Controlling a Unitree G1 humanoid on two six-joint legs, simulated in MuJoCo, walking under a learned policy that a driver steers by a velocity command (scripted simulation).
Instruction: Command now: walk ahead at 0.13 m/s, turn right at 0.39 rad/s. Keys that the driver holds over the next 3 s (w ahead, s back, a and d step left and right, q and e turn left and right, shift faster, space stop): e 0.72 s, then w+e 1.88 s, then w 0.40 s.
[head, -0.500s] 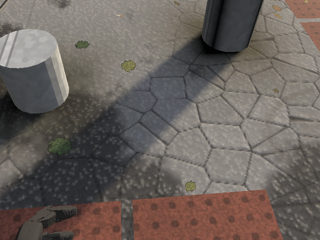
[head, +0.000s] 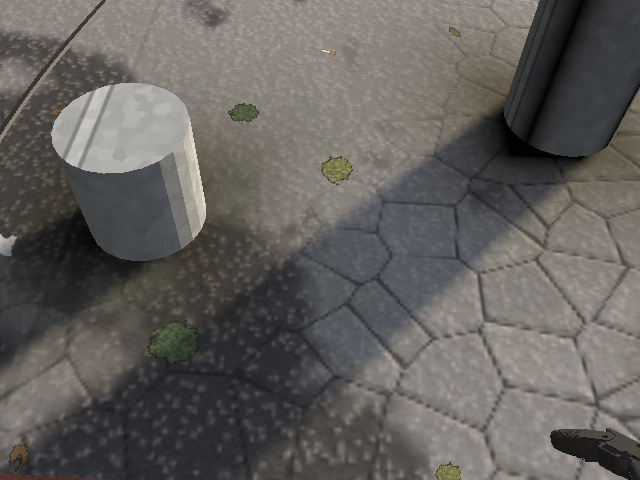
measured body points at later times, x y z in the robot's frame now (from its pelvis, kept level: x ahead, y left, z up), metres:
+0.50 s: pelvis +0.03 -0.04 +0.01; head +0.06 -0.08 +0.46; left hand +0.25 +0.19 -0.07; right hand +0.09 -0.36 -0.11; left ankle +0.07 +0.11 -0.65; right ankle +0.02 -0.13 -0.73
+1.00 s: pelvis +0.08 -0.03 +0.01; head +0.10 -0.02 +0.46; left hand +0.37 +0.11 -0.08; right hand -0.01 -0.32 -0.08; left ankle +0.11 +0.09 -0.73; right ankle +0.02 -0.16 -0.65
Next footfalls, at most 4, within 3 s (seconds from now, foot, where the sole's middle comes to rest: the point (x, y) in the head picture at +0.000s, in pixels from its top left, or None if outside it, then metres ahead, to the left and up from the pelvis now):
0.36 right None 0.06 -0.14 -0.77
0.82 left None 0.15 0.07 -0.77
1.30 right None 0.16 -0.34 -0.77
1.80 left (584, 476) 0.50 -0.47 -0.77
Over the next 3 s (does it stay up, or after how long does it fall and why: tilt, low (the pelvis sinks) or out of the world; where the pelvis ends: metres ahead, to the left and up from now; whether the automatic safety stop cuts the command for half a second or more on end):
stays up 0.46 -1.04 0.01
